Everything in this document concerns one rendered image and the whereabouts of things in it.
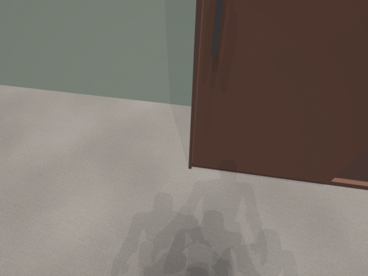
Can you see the handle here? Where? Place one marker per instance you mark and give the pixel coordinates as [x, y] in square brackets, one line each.
[216, 28]

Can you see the wardrobe door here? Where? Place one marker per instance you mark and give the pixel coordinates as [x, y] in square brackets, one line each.
[357, 170]
[287, 93]

